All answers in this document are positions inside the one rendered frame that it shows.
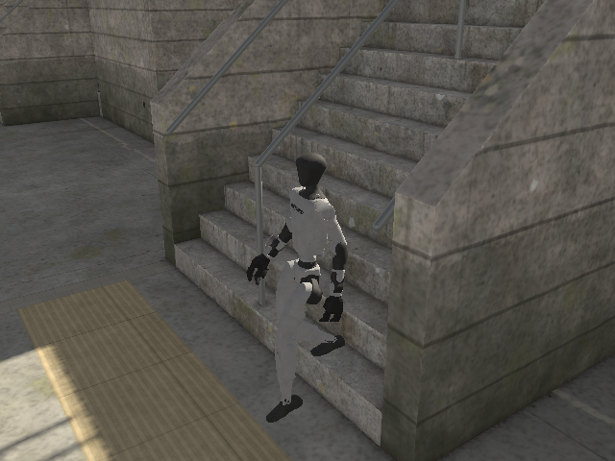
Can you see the stairs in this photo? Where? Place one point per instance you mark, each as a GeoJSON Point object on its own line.
{"type": "Point", "coordinates": [372, 125]}

